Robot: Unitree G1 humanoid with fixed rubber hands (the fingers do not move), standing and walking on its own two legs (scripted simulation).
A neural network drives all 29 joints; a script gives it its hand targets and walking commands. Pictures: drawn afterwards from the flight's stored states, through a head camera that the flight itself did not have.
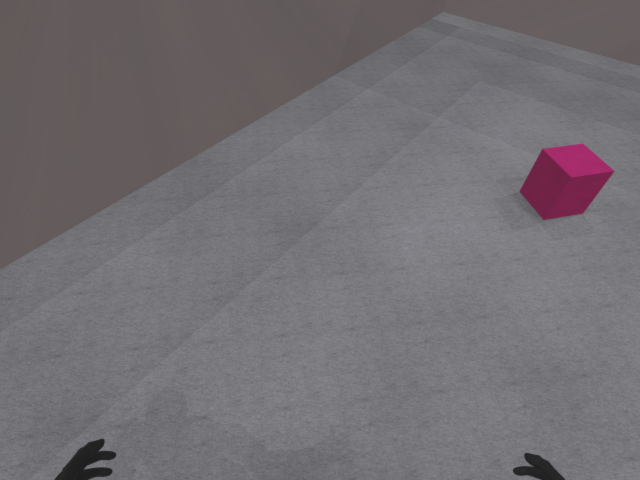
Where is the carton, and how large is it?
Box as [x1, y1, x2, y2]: [519, 144, 613, 219]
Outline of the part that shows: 613,170 583,144 542,149 519,191 543,219 582,213 613,172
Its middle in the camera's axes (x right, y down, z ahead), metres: +1.10 -0.26 +1.77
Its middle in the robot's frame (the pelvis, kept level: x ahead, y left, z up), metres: +1.39 -1.16 -0.65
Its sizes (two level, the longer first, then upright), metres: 0.210 0.200 0.250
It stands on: the floor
